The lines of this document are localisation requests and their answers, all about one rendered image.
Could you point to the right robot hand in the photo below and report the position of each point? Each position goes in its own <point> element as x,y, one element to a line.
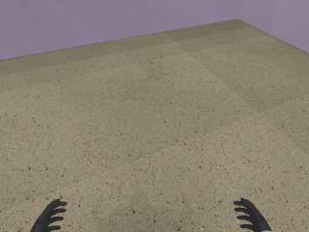
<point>259,223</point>

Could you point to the left robot hand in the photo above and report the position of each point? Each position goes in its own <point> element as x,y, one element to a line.
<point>42,222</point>

